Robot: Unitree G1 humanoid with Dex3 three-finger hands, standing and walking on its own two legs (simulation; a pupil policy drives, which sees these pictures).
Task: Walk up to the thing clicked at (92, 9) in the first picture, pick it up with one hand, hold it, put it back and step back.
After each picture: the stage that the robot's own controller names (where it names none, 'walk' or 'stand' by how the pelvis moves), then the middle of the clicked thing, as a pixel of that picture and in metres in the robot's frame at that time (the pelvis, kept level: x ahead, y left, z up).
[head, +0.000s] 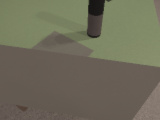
stand; (95, 11) +0.67 -0.03 +0.09
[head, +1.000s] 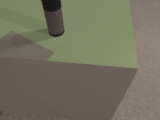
rise first; (52, 6) +0.59 +0.16 +0.13
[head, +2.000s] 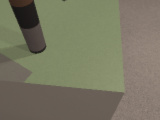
rise first; (29, 22) +0.50 +0.22 +0.13
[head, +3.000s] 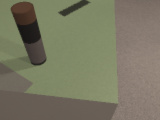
stand; (31, 37) +0.49 +0.22 +0.09
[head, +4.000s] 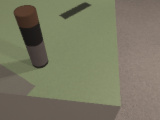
stand; (33, 40) +0.48 +0.22 +0.09
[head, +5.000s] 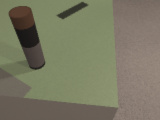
stand; (30, 41) +0.48 +0.23 +0.09
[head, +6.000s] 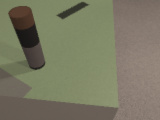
stand; (30, 41) +0.48 +0.23 +0.09
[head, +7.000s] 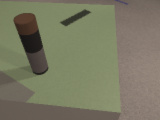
rise first; (33, 47) +0.46 +0.23 +0.09
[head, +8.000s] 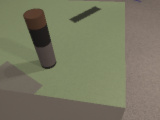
go down; (42, 42) +0.49 +0.22 +0.10
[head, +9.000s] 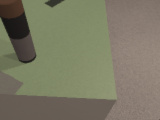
go down; (19, 32) +0.49 +0.21 +0.11
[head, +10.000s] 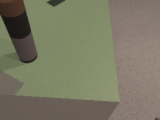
go down; (20, 31) +0.48 +0.21 +0.12
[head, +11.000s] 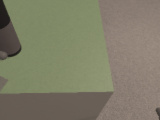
close in; out of the picture +0.48 +0.23 +0.15
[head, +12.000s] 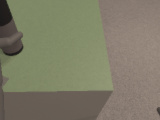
lift; out of the picture +0.49 +0.23 +0.15
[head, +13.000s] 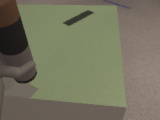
lift; (13, 45) +0.31 +0.20 +0.25
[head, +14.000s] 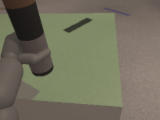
hold; (31, 34) +0.34 +0.16 +0.27
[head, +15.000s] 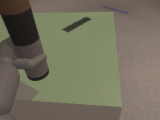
hold; (26, 39) +0.34 +0.17 +0.26
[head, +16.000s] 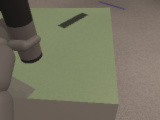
crouch; (19, 21) +0.38 +0.19 +0.28
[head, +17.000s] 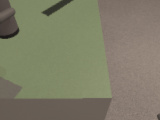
lower; out of the picture +0.48 +0.23 +0.28
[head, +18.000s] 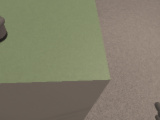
lower; out of the picture +0.52 +0.25 +0.16
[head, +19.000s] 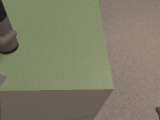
lower; out of the picture +0.48 +0.24 +0.15
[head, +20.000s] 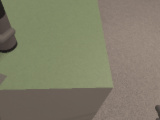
lower; out of the picture +0.49 +0.24 +0.15
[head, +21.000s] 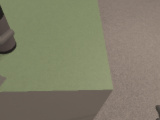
lower; out of the picture +0.49 +0.24 +0.15
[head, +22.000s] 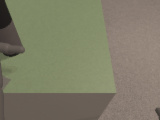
open; out of the picture +0.47 +0.23 +0.15
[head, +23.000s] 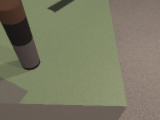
sink last; (21, 38) +0.45 +0.21 +0.13
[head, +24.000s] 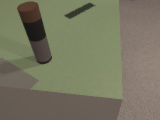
stand; (37, 36) +0.50 +0.24 +0.12
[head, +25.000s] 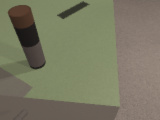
stand; (30, 41) +0.47 +0.23 +0.10
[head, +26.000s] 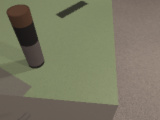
stand; (28, 40) +0.48 +0.24 +0.10
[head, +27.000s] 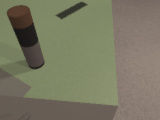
stand; (28, 41) +0.47 +0.24 +0.10
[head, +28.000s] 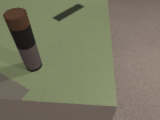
stand; (26, 43) +0.47 +0.24 +0.10
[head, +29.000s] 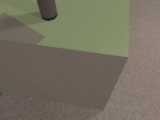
walk; out of the picture +0.64 +0.18 +0.13
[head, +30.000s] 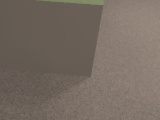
walk; out of the picture +0.95 +0.27 +0.12
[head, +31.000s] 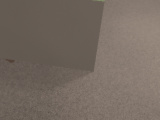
stand; out of the picture +1.19 +0.23 +0.11
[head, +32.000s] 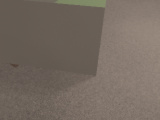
stand; out of the picture +1.18 +0.21 +0.09
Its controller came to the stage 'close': yes
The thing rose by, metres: 0.20
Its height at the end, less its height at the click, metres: +0.00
